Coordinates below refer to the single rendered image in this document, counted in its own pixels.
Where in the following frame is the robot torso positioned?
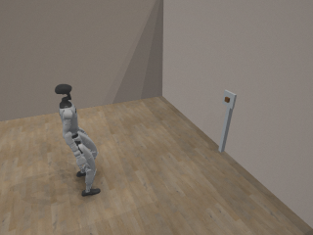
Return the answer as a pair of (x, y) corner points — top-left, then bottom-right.
(59, 103), (81, 145)

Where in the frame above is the right robot forearm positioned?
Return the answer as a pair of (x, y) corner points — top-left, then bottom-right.
(64, 133), (82, 159)

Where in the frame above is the panel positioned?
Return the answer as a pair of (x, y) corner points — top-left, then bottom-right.
(218, 90), (237, 153)

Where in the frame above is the right robot upper arm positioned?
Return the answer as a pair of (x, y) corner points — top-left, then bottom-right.
(63, 109), (73, 139)

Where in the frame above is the right robot hand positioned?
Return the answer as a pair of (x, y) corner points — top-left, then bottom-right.
(76, 156), (90, 171)

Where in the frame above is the robot right thigh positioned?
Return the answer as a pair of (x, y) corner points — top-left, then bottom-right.
(75, 142), (96, 172)

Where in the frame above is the left robot hand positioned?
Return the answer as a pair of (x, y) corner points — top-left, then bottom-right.
(78, 127), (88, 136)

